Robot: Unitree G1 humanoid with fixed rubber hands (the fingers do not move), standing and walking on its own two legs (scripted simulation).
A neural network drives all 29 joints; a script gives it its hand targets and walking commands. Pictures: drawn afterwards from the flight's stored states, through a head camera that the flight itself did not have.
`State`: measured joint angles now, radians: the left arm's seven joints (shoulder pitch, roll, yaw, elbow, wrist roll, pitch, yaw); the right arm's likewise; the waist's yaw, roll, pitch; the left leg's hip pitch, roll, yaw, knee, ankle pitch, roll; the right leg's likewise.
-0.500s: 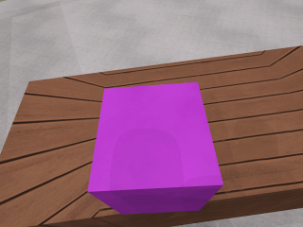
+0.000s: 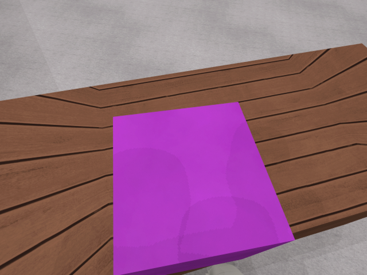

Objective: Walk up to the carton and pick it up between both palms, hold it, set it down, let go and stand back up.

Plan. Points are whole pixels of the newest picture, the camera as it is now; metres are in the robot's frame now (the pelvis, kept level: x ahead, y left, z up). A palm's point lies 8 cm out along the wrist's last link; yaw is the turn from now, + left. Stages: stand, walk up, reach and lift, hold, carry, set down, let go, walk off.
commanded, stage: walk up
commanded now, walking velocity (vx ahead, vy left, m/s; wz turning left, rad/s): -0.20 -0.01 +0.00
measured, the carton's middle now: (186, 198) +0.25 -0.02 +0.06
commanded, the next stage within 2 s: none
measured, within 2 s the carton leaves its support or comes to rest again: neither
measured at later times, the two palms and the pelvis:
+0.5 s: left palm out of the picture -0.05 +0.27 -0.15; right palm out of the picture +0.09 -0.23 -0.08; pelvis -0.03 +0.02 +0.02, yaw +2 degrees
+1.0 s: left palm out of the picture +0.02 +0.23 -0.09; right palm out of the picture -0.03 -0.29 -0.14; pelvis -0.07 -0.03 +0.02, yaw +2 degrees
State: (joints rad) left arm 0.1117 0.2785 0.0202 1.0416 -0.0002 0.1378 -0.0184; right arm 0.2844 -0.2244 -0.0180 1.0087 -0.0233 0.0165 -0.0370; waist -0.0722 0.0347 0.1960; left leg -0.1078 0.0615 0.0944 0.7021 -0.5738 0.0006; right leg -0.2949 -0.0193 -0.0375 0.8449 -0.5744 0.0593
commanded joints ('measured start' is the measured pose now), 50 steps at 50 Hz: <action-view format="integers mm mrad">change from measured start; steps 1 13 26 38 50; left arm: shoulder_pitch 232 156 52 58 72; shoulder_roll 111 177 78 59 148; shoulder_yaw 33 49 42 36 40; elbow -14 -14 -66 -44 -76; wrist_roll -17 39 15 -13 6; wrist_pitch -117 -103 -96 -82 -119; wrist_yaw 33 71 28 41 60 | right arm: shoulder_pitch -144 -159 -109 -54 -79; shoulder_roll -268 -57 -215 -213 -106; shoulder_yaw -63 -17 -40 -51 -50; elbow -96 -85 -36 -35 -77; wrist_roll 32 38 17 3 18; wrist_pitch -7 26 9 7 49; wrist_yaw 6 12 3 16 8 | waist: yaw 205 127 27 95 92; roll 17 -224 286 124 -263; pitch -403 -195 -106 -254 -159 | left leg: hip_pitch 96 -309 75 1 -360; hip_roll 179 -52 220 208 -100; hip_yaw -133 -89 -213 -227 -175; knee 151 70 -233 -81 439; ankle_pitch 1453 -99 1562 1337 -7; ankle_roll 36 -73 120 100 -64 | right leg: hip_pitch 263 344 -180 193 288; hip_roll -27 -307 70 -19 -286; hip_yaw -57 238 129 -28 186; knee -462 -325 310 -478 -390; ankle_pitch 593 1628 28 375 1426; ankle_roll -50 -262 -24 -21 -259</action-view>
